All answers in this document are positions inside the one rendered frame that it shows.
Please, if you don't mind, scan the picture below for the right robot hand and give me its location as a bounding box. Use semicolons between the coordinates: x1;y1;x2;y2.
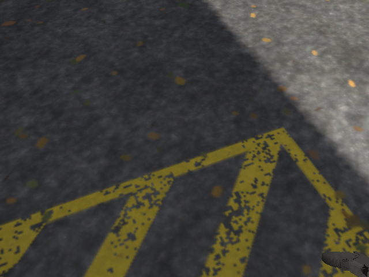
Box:
322;251;369;277

